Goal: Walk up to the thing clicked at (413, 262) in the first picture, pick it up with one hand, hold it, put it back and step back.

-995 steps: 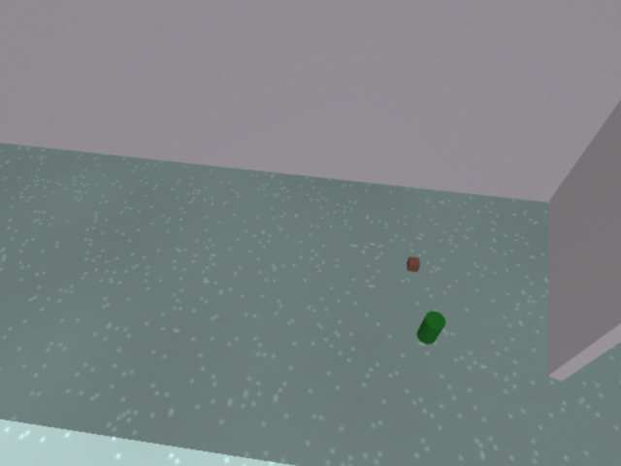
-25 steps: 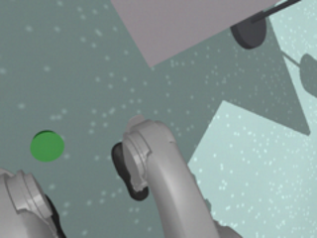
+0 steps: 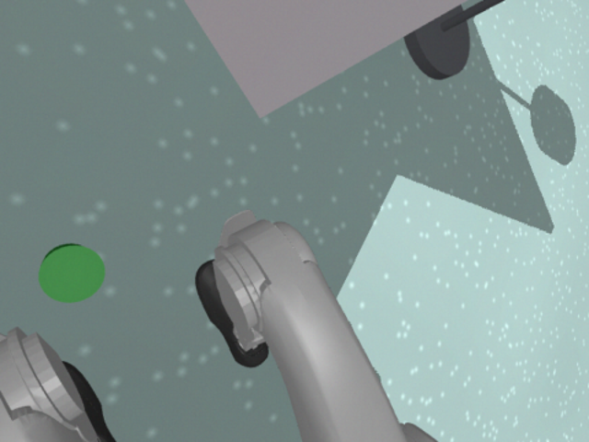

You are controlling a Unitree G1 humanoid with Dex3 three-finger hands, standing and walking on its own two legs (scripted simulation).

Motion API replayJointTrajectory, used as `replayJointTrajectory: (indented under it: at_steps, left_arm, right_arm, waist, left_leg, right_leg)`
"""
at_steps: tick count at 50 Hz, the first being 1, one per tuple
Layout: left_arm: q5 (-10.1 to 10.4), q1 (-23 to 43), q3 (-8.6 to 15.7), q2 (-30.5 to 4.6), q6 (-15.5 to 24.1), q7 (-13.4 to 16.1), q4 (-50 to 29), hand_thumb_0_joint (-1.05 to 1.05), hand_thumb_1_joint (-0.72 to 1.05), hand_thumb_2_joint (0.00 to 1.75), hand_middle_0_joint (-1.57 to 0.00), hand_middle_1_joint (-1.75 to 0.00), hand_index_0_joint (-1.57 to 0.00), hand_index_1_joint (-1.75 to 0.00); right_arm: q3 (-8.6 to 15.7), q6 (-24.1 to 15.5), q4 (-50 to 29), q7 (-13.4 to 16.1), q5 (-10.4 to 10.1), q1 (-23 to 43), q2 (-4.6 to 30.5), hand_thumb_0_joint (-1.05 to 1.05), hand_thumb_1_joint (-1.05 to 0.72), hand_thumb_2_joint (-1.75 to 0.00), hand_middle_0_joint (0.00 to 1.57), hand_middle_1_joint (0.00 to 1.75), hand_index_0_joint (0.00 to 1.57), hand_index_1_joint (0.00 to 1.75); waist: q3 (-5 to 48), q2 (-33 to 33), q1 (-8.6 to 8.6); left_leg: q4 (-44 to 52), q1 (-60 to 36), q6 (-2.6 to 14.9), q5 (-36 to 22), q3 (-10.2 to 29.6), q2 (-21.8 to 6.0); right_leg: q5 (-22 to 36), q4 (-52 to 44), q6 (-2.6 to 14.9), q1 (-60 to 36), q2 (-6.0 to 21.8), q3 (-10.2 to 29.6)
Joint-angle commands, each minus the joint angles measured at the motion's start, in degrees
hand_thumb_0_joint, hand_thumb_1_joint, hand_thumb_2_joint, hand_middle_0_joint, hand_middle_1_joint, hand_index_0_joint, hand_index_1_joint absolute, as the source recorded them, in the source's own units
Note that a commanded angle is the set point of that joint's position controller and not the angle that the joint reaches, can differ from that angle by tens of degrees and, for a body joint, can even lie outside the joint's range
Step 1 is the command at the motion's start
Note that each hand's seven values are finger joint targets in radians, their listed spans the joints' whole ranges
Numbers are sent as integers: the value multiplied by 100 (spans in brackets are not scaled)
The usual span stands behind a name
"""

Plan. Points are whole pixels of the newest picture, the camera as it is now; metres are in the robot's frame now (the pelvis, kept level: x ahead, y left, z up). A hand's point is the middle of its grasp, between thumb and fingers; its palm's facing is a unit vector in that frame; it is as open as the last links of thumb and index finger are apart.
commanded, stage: rest palm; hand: left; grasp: from above
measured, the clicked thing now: out of the picture +0.51 +0.32 -0.30
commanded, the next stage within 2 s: close in 0.54 s
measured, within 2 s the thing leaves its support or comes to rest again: neither
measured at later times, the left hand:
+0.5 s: hand out of the picture +0.50 +0.30 -0.27, palm faces -0.33 -0.31 -0.89, open 13.1 cm
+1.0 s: hand out of the picture +0.50 +0.30 -0.26, palm faces -0.33 -0.30 -0.90, open 11.7 cm
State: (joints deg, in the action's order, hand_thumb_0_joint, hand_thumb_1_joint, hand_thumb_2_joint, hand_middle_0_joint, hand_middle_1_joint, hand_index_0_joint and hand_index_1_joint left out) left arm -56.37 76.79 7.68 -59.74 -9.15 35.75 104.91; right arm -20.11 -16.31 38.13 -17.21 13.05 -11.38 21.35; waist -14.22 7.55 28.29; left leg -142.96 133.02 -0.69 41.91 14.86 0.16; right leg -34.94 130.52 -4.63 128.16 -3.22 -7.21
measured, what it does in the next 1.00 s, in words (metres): stands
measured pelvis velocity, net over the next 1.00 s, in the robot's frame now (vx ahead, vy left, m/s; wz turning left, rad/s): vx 0.00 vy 0.00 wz -0.03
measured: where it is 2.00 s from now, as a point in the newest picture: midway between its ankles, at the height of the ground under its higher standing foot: (172, 382)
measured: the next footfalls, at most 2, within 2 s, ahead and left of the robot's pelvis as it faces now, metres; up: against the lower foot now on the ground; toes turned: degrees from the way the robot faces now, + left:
none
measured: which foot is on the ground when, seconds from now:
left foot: down 0.00-1.00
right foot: down 0.00-1.00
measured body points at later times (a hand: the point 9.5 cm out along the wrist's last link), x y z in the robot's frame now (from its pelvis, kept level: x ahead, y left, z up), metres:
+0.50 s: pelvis +0.00 +0.00 +0.01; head +0.33 +0.11 +0.29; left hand +0.51 +0.31 -0.22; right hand -0.02 -0.23 -0.02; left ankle +0.06 +0.12 -0.29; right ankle +0.13 -0.13 -0.29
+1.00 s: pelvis +0.00 +0.00 +0.01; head +0.33 +0.11 +0.30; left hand +0.52 +0.31 -0.21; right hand -0.02 -0.23 -0.02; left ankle +0.06 +0.12 -0.29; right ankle +0.13 -0.13 -0.29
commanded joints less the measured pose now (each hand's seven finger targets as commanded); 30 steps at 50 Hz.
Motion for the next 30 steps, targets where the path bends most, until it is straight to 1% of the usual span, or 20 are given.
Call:
replayJointTrajectory:
  at_steps: [1, 2, 6, 7, 10, 11, 13, 14, 15, 16, 17, 18, 19, 22, 23, 24, 27, 28, 29, 30]
  left_arm:
    - [-148, 1853, -132, -887, 117, 347, -803, 0, -39, 83, -24, -88, -24, -87]
    - [-127, 1827, -146, -898, 103, 377, -777, 0, -37, 81, -24, -88, -25, -87]
    - [-219, 1768, -84, -1029, -18, 496, -598, 0, -38, 83, -24, -87, -24, -87]
    - [-210, 1777, -61, -1054, -52, 499, -584, 0, -38, 82, -24, -87, -24, -87]
    - [-186, 1653, -44, -1058, -167, 467, -477, 0, -39, 84, -24, -87, -23, -87]
    - [-189, 1624, -57, -1076, -193, 485, -465, 0, -39, 83, -23, -88, -23, -88]
    - [-135, 1568, -68, -1082, -233, 459, -436, 0, -39, 83, -24, -87, -24, -87]
    - [-84, 1573, -112, -950, -245, 429, -506, 0, -39, 84, -24, -86, -24, -87]
    - [-61, 1534, -72, -1027, -257, 421, -468, 0, -37, 82, -24, -87, -24, -86]
    - [-35, 1511, -101, -947, -269, 389, -531, 0, -38, 83, -25, -85, -24, -86]
    - [-40, 1475, -92, -1045, -255, 400, -485, 0, -38, 82, -25, -86, -24, -86]
    - [-36, 1473, -94, -1054, -244, 386, -508, 0, -37, 82, -26, -85, -25, -85]
    - [-10, 1450, -117, -972, -230, 340, -631, 0, -36, 81, -26, -84, -26, -85]
    - [38, 1418, -108, -1093, -163, 334, -620, 0, -35, 81, -27, -84, -27, -84]
    - [29, 1525, -83, -1089, -135, 338, -758, 0, -34, 83, -29, -83, -27, -84]
    - [62, 1488, -94, -1173, -115, 352, -700, 0, -34, 81, -29, -83, -28, -84]
    - [61, 1578, -56, -1190, -55, 395, -902, 0, -32, 80, -30, -81, -29, -82]
    - [57, 1638, -53, -1254, -46, 400, -1037, 0, -31, 78, -31, -81, -30, -82]
    - [21, 1669, -13, -1262, -55, 423, -899, 0, -31, 78, -30, -80, -30, -81]
    - [24, 1681, -23, -1261, -49, 433, -1046, 0, -30, 77, -31, -78, -30, -79]
  right_arm:
    - [444, -9, 346, 31, -40, -1426, 2003, 0, -90, -90, 20, 30, 20, 30]
    - [416, -24, 336, 19, -21, -1371, 2006, 0, -90, -90, 20, 30, 20, 30]
    - [413, 11, 290, 10, -15, -1387, 2066, 0, -90, -90, 20, 30, 20, 30]
    - [399, 18, 264, -3, -21, -1348, 2053, 0, -90, -90, 20, 30, 20, 30]
    - [347, 73, 244, -20, 4, -1411, 2008, 0, -90, -90, 20, 30, 20, 30]
    - [310, 89, 264, -21, 3, -1365, 2016, 0, -90, -90, 20, 30, 20, 30]
    - [343, 90, 179, -15, 14, -1330, 2018, 0, -90, -90, 20, 30, 20, 30]
    - [296, 94, 177, -27, 16, -1329, 1960, 0, -90, -90, 20, 30, 20, 30]
    - [314, 85, 213, -26, 11, -1341, 2008, 0, -90, -90, 20, 30, 20, 30]
    - [272, 85, 156, -40, 15, -1334, 1973, 0, -90, -90, 20, 30, 20, 30]
    - [294, 94, 192, -23, 9, -1322, 2051, 0, -90, -90, 20, 30, 20, 30]
    - [284, 87, 148, -28, -3, -1332, 2045, 0, -90, -91, 20, 30, 20, 30]
    - [256, 96, 93, -47, 1, -1313, 2018, 0, -90, -90, 20, 30, 20, 30]
    - [287, 87, 130, -13, 17, -1312, 2064, 0, -90, -90, 20, 30, 20, 30]
    - [248, 61, 128, -37, 4, -1344, 2054, 0, -90, -90, 20, 30, 20, 30]
    - [280, 62, 161, -27, 21, -1327, 2098, 0, -90, -90, 20, 30, 20, 30]
    - [251, 39, 164, -49, 7, -1324, 2058, 0, -90, -91, 20, 30, 20, 30]
    - [278, 44, 148, -51, 14, -1315, 2097, 0, -90, -91, 20, 30, 20, 30]
    - [283, 42, 183, -43, -18, -1327, 2095, 0, -90, -90, 20, 30, 20, 30]
    - [307, 42, 124, -44, -15, -1297, 2106, 0, -90, -90, 20, 30, 20, 30]
  waist:
    - [3815, -3501, 584]
    - [3720, -3531, 603]
    - [3767, -3548, 639]
    - [3665, -3616, 598]
    - [3673, -3548, 658]
    - [3716, -3597, 609]
    - [3632, -3484, 652]
    - [3532, -3493, 663]
    - [3572, -3464, 652]
    - [3563, -3483, 668]
    - [3656, -3505, 667]
    - [3568, -3477, 653]
    - [3648, -3477, 679]
    - [3643, -3328, 643]
    - [3622, -3464, 659]
    - [3627, -3428, 637]
    - [3629, -3575, 636]
    - [3702, -3668, 634]
    - [3734, -3576, 628]
    - [3786, -3690, 647]
  left_leg:
    - [1628, -2928, 64, -1301, -456, -326]
    - [1630, -2935, 52, -1299, -443, -324]
    - [1630, -2979, 34, -1513, -451, -341]
    - [1622, -2944, 32, -1534, -447, -338]
    - [1609, -2903, 30, -1767, -448, -349]
    - [1595, -2906, 27, -1849, -410, -386]
    - [1619, -2824, 52, -1738, -421, -349]
    - [1578, -2791, 57, -1790, -417, -355]
    - [1625, -2807, 52, -1753, -389, -362]
    - [1594, -2857, 46, -1872, -372, -373]
    - [1638, -2841, 41, -1835, -342, -398]
    - [1638, -2783, 51, -1822, -334, -384]
    - [1621, -2848, 48, -1906, -334, -388]
    - [1617, -2698, 99, -1585, -425, -356]
    - [1621, -2768, 78, -1682, -390, -362]
    - [1637, -2719, 93, -1487, -425, -350]
    - [1675, -2866, 58, -1514, -388, -380]
    - [1653, -2893, 58, -1522, -435, -376]
    - [1666, -2927, 48, -1478, -370, -397]
    - [1666, -3020, 34, -1579, -385, -400]
  right_leg:
    - [1299, -971, 561, -2421, -107, -895]
    - [1311, -960, 562, -2358, -110, -907]
    - [1523, -1003, 558, -2495, -128, -889]
    - [1504, -990, 561, -2388, -103, -888]
    - [1726, -991, 538, -2568, -107, -867]
    - [1770, -998, 533, -2538, -98, -872]
    - [1716, -1011, 528, -2592, -120, -875]
    - [1753, -1004, 519, -2514, -92, -857]
    - [1699, -1004, 527, -2510, -112, -880]
    - [1768, -987, 518, -2465, -88, -867]
    - [1744, -998, 527, -2531, -104, -886]
    - [1752, -987, 525, -2522, -90, -875]
    - [1784, -975, 522, -2547, -85, -873]
    - [1601, -1102, 512, -2726, -158, -860]
    - [1637, -1065, 520, -2630, -95, -862]
    - [1501, -1105, 525, -2711, -152, -881]
    - [1518, -1088, 536, -2636, -113, -898]
    - [1527, -1101, 539, -2711, -128, -887]
    - [1493, -1097, 538, -2600, -114, -919]
    - [1574, -1098, 541, -2636, -113, -901]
